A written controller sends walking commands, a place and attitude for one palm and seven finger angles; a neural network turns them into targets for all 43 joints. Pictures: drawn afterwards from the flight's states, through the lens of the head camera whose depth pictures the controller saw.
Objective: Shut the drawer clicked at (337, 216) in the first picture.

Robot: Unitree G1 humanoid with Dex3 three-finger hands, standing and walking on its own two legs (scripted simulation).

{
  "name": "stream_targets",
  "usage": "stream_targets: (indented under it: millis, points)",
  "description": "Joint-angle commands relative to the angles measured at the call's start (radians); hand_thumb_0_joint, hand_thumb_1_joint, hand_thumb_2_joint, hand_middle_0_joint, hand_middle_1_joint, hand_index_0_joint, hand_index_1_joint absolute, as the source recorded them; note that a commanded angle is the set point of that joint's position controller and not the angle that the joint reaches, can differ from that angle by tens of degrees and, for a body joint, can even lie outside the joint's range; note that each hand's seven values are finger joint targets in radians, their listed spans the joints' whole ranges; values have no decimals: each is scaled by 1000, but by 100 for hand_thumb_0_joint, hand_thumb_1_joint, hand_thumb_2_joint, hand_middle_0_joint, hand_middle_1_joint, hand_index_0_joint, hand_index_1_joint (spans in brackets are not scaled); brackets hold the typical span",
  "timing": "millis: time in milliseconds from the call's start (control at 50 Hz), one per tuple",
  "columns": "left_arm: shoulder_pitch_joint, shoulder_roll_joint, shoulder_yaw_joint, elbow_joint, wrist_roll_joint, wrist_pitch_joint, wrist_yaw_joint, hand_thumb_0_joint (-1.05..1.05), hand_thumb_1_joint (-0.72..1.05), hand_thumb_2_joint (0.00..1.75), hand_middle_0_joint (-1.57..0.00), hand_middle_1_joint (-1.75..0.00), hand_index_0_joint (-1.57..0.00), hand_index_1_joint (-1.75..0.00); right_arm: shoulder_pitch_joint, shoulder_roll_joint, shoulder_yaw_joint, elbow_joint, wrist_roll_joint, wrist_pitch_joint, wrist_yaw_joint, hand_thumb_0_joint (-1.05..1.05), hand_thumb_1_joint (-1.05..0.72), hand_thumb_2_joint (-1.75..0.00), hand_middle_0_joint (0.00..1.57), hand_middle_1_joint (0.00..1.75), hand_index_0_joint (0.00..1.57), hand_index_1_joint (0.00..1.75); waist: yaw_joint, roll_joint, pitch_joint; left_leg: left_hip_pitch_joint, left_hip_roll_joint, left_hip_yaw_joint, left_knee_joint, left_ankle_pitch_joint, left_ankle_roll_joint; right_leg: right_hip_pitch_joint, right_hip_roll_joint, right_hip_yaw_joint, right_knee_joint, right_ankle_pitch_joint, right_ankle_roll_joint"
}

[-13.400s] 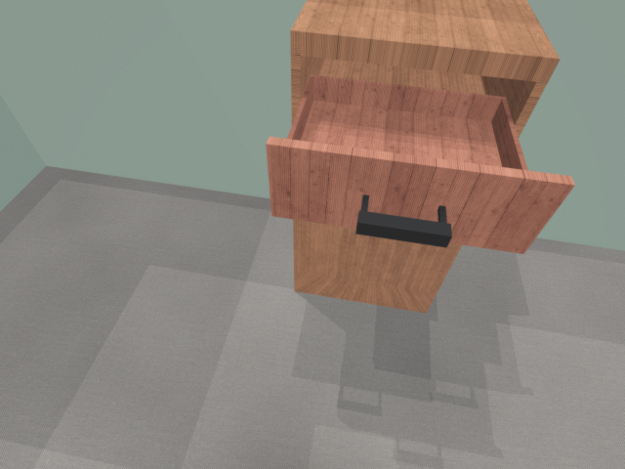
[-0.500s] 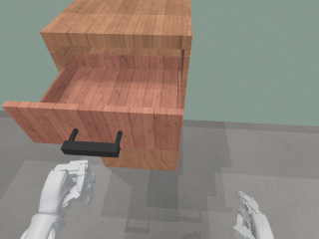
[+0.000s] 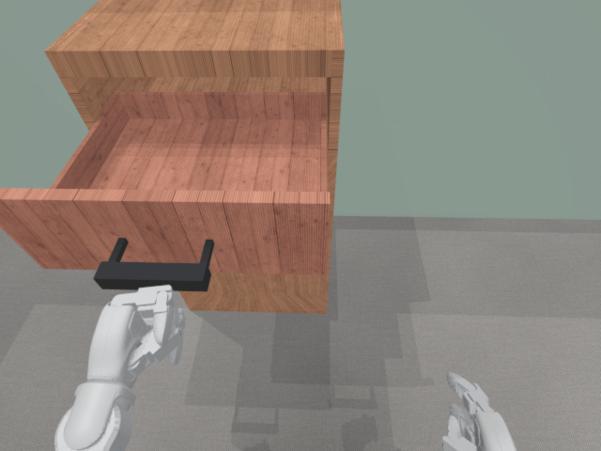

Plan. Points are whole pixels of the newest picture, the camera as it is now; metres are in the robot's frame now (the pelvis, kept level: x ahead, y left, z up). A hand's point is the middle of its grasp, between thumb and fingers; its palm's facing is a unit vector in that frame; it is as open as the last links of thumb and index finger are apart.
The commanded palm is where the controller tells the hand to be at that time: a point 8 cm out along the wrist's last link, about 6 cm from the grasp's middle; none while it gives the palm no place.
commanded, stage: bring the fist close to the handle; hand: left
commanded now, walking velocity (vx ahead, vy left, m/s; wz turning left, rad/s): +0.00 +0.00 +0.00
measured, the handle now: (159, 261) +0.34 +0.21 +0.08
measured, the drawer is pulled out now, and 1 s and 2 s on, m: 0.29 0.24 0.12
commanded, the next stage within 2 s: push the drawer shut in 0.14 s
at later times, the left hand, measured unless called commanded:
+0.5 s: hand (173, 320) +0.26 +0.17 +0.07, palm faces +0.02 -1.00 -0.07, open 3.0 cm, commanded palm +0.25 +0.23 +0.08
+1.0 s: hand (176, 280) +0.32 +0.18 +0.07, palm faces -0.02 -1.00 -0.04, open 2.8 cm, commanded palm +0.31 +0.23 +0.08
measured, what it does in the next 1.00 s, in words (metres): stands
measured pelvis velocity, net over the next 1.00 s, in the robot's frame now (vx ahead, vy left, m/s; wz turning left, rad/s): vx -0.02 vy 0.00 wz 0.02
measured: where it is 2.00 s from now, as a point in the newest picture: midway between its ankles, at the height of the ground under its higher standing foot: outside the picture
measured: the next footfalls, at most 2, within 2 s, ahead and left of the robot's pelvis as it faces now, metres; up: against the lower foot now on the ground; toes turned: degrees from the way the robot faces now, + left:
none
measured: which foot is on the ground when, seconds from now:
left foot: down 0.00-1.00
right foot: down 0.00-1.00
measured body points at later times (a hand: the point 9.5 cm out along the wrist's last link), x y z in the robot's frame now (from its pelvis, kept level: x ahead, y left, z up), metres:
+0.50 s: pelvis +0.01 -0.01 +0.00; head +0.05 -0.03 +0.45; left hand +0.25 +0.22 +0.07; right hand +0.18 -0.25 -0.09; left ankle +0.01 +0.10 -0.70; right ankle +0.00 -0.10 -0.70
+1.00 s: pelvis -0.02 +0.00 +0.00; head +0.03 -0.01 +0.45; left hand +0.31 +0.24 +0.07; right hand +0.14 -0.25 -0.10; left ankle +0.01 +0.10 -0.70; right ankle +0.00 -0.09 -0.70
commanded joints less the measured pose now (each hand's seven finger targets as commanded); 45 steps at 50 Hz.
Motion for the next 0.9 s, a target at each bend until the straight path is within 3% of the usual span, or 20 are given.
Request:
stream_targets:
  millis: [0, 140, 200, 220, 240, 300, 360, 420, 460, 480, 540, 560, 580, 660, 680, 740, 800, 820, 860, 880]
  points:
    - [-122, 119, 84, -171, -25, -46, -12, 0, 90, 90, -140, -160, -140, -160, -93, -119, -50, -160, 7, -50, -13, 0, -90, -90, 20, 30, 20, 30, -5, -54, -110, 52, -2, -42, -134, 149, -1, 80, -4, 55, -164, 155, 22]
    - [-171, 151, 124, -183, -44, -92, -26, 0, 90, 90, -140, -160, -140, -160, -81, -113, -51, -141, 5, -64, -17, 0, -90, -90, 20, 30, 20, 30, -8, -27, -176, 74, -6, -35, -114, 204, 3, 126, -11, 79, -163, 233, 27]
    - [-151, 144, 119, -129, -46, -86, -44, 0, 90, 90, -140, -160, -140, -160, -76, -116, -51, -134, 6, -61, -17, 0, -90, -90, 20, 30, 20, 30, -13, -56, -161, 64, -6, -33, -108, 214, 5, 130, -13, 85, -168, 260, 31]
    - [-139, 171, 150, -108, -50, -80, -52, 0, 90, 90, -140, -160, -140, -160, -76, -120, -53, -133, 9, -60, -17, 0, -90, -90, 20, 30, 20, 30, -4, -40, -153, 51, -7, -30, -107, 211, 2, 135, -17, 95, -173, 259, 31]
    - [-179, 159, 131, -99, -56, -75, -63, 0, 90, 90, -140, -160, -140, -160, -82, -120, -49, -134, 11, -57, -18, 0, -90, -90, 20, 30, 20, 30, -20, -68, -137, 38, -11, -27, -101, 194, 3, 131, -23, 110, -188, 241, 39]
    - [-247, 176, 146, -63, -59, -67, -75, 0, 90, 90, -140, -160, -140, -160, -84, -124, -51, -123, 12, -52, -24, 0, -90, -90, 20, 30, 20, 30, -21, -60, -128, 35, -10, -29, -103, 186, 4, 127, -25, 118, -197, 220, 38]
    - [-275, 188, 165, -75, -67, -72, -78, 0, 90, 90, -140, -160, -140, -160, -82, -122, -53, -124, 13, -57, -26, 0, -90, -90, 20, 30, 20, 30, -11, -33, -191, 70, -9, -28, -108, 234, 4, 163, -25, 108, -180, 297, 37]
    - [-338, 187, 165, -51, -69, -78, -76, 0, 90, 90, -140, -160, -140, -160, -71, -125, -54, -107, 11, -53, -28, 0, -90, -90, 20, 30, 20, 30, -28, -54, -196, 77, -8, -31, -102, 255, 5, 154, -22, 98, -168, 339, 42]
    - [-399, 163, 134, -38, -70, -82, -79, 0, 90, 90, -140, -160, -140, -160, -79, -125, -50, -101, 13, -54, -29, 0, -90, -90, 20, 30, 20, 30, -41, -46, -177, 79, -10, -35, -105, 233, 6, 124, -19, 90, -169, 303, 40]
    - [-436, 184, 147, -26, -66, -85, -74, 0, 90, 90, -140, -160, -140, -160, -79, -129, -51, -92, 13, -52, -32, 0, -90, -90, 20, 30, 20, 30, -49, -59, -154, 71, -6, -39, -102, 218, 8, 105, -18, 94, -176, 277, 39]
    - [-500, 192, 149, -3, -66, -92, -83, 0, 90, 90, -140, -160, -140, -160, -78, -130, -53, -80, 16, -51, -36, 0, -90, -90, 20, 30, 20, 30, -48, -34, -193, 89, -9, -40, -105, 213, 7, 110, -19, 96, -173, 259, 36]
    - [-524, 167, 120, -1, -67, -92, -90, 0, 90, 90, -140, -160, -140, -160, -80, -127, -52, -81, 16, -54, -36, 0, -90, -90, 20, 30, 20, 30, -54, -37, -202, 101, -9, -42, -108, 212, 8, 109, -19, 91, -172, 259, 37]
    - [-528, 197, 144, 17, -65, -90, -86, 0, 90, 90, -140, -160, -140, -160, -78, -133, -53, -75, 16, -51, -38, 0, -90, -90, 20, 30, 20, 30, -51, -51, -197, 92, -5, -45, -106, 208, 10, 103, -17, 94, -176, 248, 36]
    - [-637, 205, 139, 81, -70, -81, -93, 0, 90, 90, -140, -160, -140, -160, -85, -135, -46, -63, 20, -43, -44, 0, -90, -90, 20, 30, 20, 30, -58, -38, -194, 81, -7, -50, -118, 154, 6, 94, -18, 97, -185, 173, 34]
    - [-661, 238, 161, 109, -67, -76, -90, 0, 90, 90, -140, -160, -140, -160, -83, -141, -46, -57, 20, -38, -48, 0, -90, -90, 20, 30, 20, 30, -63, -64, -185, 69, -3, -51, -113, 144, 9, 87, -17, 106, -191, 152, 36]
    - [-724, 216, 144, 155, -75, -72, -99, 0, 90, 90, -140, -160, -140, -160, -91, -135, -39, -60, 23, -33, -50, 0, -90, -90, 20, 30, 20, 30, -56, -20, -184, 75, -6, -53, -131, 116, 4, 83, -19, 102, -196, 112, 29]
    - [-792, 234, 153, 191, -70, -73, -89, 0, 90, 90, -140, -160, -140, -160, -83, -138, -40, -53, 24, -27, -51, 0, -90, -90, 20, 30, 20, 30, -56, -20, -203, 86, -2, -60, -139, 109, 5, 75, -15, 93, -192, 99, 27]
    - [-796, 211, 139, 201, -71, -72, -88, 0, 90, 90, -140, -160, -140, -160, -82, -136, -40, -58, 24, -28, -50, 0, -90, -90, 20, 30, 20, 30, -55, -15, -210, 99, -4, -60, -144, 109, 4, 73, -14, 86, -190, 104, 27]
    - [-811, 208, 138, 240, -70, -69, -83, 0, 90, 90, -140, -160, -140, -160, -73, -138, -40, -56, 23, -25, -47, 0, -90, -90, 20, 30, 20, 30, -55, -22, -207, 100, -2, -62, -150, 112, 2, 70, -12, 80, -190, 114, 26]
    - [-814, 249, 171, 282, -64, -68, -73, 0, 90, 90, -140, -160, -140, -160, -66, -146, -40, -47, 21, -18, -47, 0, -90, -90, 20, 30, 20, 30, -55, -59, -194, 74, 1, -64, -147, 99, 5, 69, -12, 86, -195, 91, 28]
